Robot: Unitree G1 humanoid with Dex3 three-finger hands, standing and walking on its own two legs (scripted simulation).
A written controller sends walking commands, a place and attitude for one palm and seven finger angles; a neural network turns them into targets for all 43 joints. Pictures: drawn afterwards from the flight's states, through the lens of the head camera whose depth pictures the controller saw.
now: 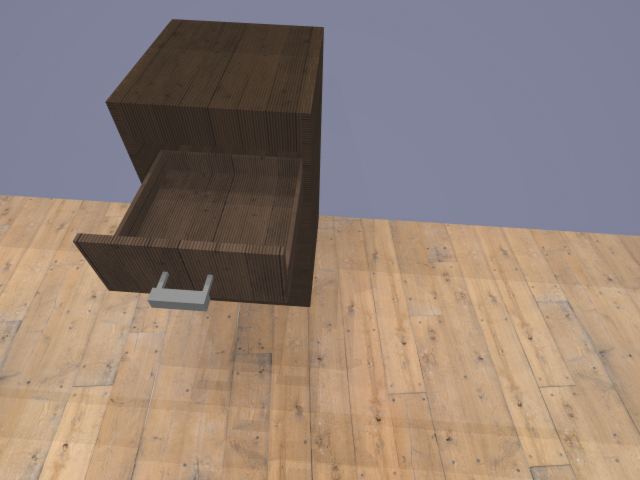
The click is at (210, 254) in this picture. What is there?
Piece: drawer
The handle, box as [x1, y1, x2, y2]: [147, 272, 213, 311]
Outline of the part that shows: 147,299 152,307 206,311 209,301 208,292 213,277 212,275 207,275 202,291 164,289 163,287 168,276 168,273 163,272 157,286 155,288 152,288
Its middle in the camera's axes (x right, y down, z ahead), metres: -0.27 +0.10 +0.75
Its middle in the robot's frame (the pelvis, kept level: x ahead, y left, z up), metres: +0.46 +0.29 -0.17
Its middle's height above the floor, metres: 0.61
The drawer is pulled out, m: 0.30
